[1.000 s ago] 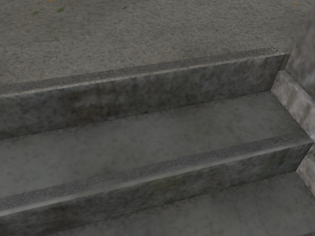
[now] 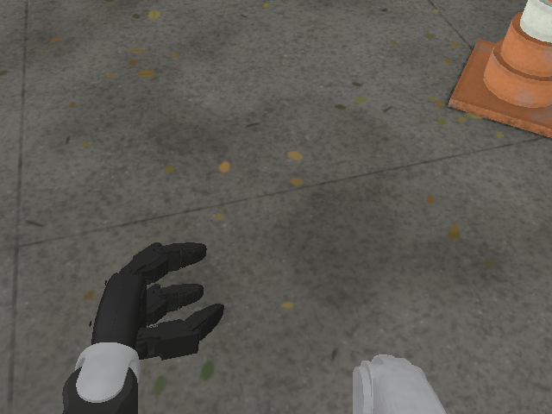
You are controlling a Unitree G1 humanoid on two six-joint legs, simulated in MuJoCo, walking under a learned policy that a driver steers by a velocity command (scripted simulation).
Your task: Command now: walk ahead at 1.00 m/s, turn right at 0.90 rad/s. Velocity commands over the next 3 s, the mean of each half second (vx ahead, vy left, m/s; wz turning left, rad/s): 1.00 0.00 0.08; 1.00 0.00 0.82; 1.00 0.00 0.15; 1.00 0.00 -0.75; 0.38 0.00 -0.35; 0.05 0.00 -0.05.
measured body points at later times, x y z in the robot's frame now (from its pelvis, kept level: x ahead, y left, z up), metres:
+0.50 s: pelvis +0.46 +0.03 +0.15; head +0.49 +0.02 +0.60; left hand +0.40 +0.31 +0.03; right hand +0.73 -0.16 +0.08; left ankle +0.64 +0.11 -0.54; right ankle +0.20 -0.04 -0.55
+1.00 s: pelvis +0.95 +0.09 +0.14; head +0.98 +0.09 +0.59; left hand +1.05 +0.39 +0.08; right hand +1.11 -0.18 +0.03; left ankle +0.70 +0.09 -0.47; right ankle +1.10 +0.00 -0.57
